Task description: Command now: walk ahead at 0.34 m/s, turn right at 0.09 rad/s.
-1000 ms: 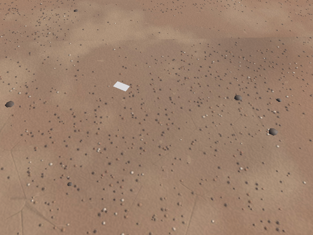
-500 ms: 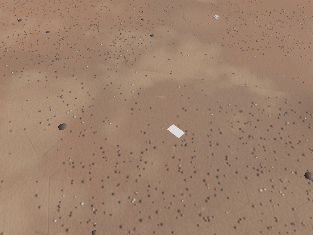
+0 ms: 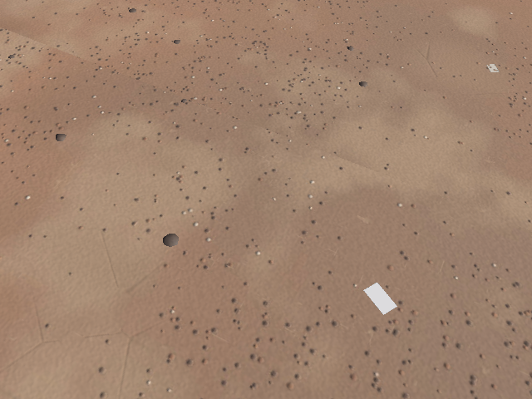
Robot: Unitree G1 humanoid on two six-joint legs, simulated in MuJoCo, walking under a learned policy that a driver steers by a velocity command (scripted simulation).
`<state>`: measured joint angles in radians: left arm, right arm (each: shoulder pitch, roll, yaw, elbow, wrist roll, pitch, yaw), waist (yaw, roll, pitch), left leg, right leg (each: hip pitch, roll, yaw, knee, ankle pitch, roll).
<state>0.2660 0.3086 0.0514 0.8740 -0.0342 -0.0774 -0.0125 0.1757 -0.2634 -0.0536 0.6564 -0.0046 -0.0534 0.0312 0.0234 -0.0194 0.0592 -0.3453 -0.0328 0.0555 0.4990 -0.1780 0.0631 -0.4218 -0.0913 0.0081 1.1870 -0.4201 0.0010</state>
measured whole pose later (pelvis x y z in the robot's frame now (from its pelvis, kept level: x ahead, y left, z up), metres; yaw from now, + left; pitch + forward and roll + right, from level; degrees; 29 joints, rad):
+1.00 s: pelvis +0.20 +0.00 +0.01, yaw -34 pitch +2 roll -1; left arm 0.20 0.35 0.11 0.64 -0.02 0.07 0.02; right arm 0.18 -0.25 -0.06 0.72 -0.02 0.00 -0.05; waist -0.01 -0.04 0.04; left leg -0.25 0.04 0.05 0.44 -0.23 0.01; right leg -0.55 0.03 0.07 1.08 -0.37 0.09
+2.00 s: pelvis +0.21 -0.06 +0.00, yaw -51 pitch +0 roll +0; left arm 0.29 0.27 0.06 0.75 -0.01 -0.04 -0.01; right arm 0.28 -0.27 -0.04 0.75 0.02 -0.01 -0.01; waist 0.01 0.03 -0.01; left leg -0.19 0.02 -0.01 0.55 -0.36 0.00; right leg -0.25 0.02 -0.02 0.57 -0.34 -0.05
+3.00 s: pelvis +0.56 -0.45 -0.01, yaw -51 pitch +3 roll +1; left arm 0.04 0.24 -0.02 0.69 0.06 -0.05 -0.06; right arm 0.47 -0.22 0.00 0.92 -0.07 -0.11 0.08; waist -0.08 -0.02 -0.03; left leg 0.10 -0.03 0.03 0.26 -0.41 0.02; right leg -0.54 -0.02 -0.01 0.52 0.02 -0.10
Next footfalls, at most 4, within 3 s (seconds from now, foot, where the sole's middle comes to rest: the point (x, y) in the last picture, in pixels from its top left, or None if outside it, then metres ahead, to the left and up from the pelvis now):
0.34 right None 0.26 -0.14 -0.77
0.78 left None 0.30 0.08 -0.77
1.20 right None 0.14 -0.13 -0.77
1.62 left None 0.32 0.03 -0.77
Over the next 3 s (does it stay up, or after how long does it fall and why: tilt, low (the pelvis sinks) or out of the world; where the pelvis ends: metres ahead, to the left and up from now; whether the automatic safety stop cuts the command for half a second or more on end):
stays up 0.56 -0.45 -0.01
